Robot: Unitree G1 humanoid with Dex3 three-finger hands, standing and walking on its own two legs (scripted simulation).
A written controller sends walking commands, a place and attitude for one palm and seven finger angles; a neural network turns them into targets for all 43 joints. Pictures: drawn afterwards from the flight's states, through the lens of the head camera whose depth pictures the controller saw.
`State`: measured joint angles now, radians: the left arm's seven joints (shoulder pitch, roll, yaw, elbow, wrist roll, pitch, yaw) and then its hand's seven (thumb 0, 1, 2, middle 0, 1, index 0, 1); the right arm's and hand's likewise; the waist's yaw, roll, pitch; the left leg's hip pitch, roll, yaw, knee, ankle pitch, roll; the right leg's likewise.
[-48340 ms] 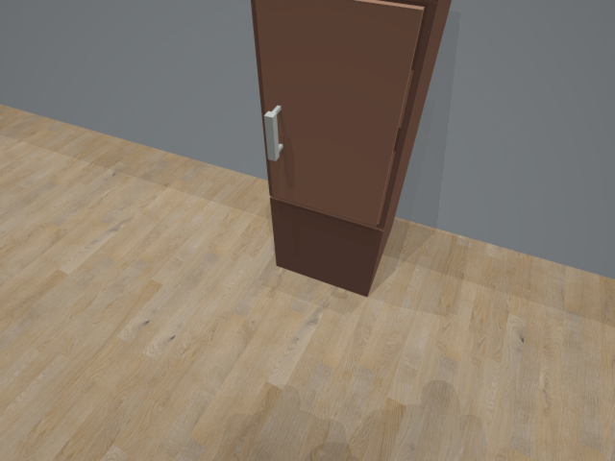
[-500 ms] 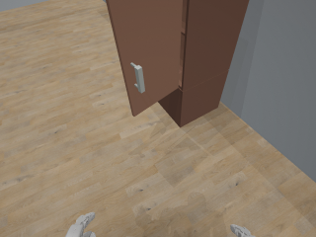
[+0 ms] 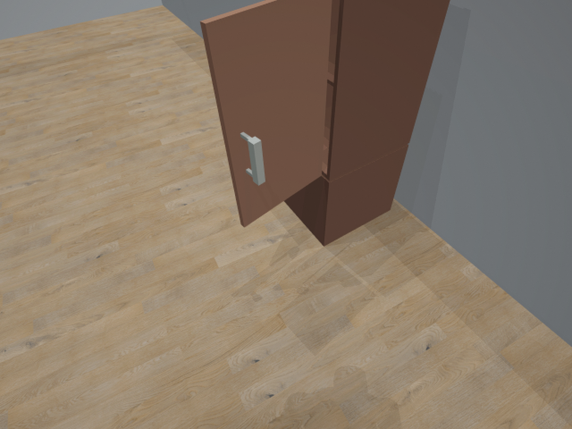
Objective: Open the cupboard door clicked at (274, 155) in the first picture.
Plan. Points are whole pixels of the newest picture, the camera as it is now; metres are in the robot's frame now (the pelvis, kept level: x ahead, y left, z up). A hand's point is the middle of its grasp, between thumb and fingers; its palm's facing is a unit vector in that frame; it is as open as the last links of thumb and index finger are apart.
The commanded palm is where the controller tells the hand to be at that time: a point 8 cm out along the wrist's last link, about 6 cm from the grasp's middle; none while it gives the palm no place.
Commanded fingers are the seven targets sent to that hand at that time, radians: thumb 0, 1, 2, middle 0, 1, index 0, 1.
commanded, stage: let the arm hang, fingers relaxed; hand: left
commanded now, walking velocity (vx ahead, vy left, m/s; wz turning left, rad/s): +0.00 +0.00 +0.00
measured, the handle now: (251, 158) +0.75 +0.13 -0.09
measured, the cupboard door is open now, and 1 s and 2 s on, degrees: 100 100 100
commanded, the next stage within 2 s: look to check the result in 0.36 s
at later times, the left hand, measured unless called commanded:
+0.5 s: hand out of the picture +0.01 +0.18 -0.17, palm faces +0.02 -0.98 -0.20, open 7.4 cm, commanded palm none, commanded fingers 0.00 0.90 0.90 -0.20 -0.30 -0.20 -0.30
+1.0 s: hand out of the picture +0.07 +0.20 -0.16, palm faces +0.00 -0.96 -0.28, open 7.4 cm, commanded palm none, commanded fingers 0.00 0.90 0.90 -0.20 -0.30 -0.20 -0.30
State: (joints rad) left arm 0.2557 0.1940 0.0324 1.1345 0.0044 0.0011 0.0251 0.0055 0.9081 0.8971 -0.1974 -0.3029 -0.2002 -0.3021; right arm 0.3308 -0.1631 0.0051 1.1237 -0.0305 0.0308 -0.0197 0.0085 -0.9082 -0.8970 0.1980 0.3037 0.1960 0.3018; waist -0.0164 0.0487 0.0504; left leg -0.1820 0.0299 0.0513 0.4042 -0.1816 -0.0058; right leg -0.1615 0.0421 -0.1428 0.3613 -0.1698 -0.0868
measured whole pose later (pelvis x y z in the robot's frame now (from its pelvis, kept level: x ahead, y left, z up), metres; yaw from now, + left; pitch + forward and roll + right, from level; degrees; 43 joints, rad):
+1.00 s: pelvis +0.03 +0.00 +0.00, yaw -1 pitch -2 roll +1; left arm 0.19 0.20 0.02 1.15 0.01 -0.03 0.02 0.01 0.90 0.90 -0.20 -0.30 -0.20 -0.30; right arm 0.21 -0.22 0.00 1.14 -0.02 0.00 -0.03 0.01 -0.91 -0.90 0.20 0.30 0.20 0.30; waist -0.01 0.04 0.06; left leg -0.10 0.02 0.07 0.34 -0.20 -0.01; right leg -0.11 0.04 -0.12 0.34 -0.21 -0.08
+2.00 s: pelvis +0.05 -0.01 +0.00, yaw -1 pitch -1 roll +0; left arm 0.16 0.24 0.02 1.14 0.01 -0.03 0.02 0.01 0.90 0.90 -0.20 -0.30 -0.20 -0.30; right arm 0.19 -0.25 0.00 1.14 -0.02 0.01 -0.02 0.01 -0.90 -0.90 0.20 0.30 0.20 0.30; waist -0.02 0.03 0.06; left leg -0.08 0.03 0.07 0.31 -0.21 -0.02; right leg -0.08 0.06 -0.11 0.29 -0.20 -0.08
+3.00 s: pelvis +0.06 -0.01 +0.00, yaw -2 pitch -1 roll +0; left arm 0.14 0.27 0.01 1.14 0.01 -0.03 0.02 0.01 0.90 0.90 -0.20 -0.30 -0.20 -0.30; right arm 0.16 -0.29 0.00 1.13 -0.02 0.01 -0.02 0.01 -0.90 -0.90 0.20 0.30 0.20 0.30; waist -0.02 0.02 0.06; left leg -0.07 0.04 0.08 0.29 -0.21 -0.02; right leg -0.07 0.06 -0.11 0.27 -0.20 -0.08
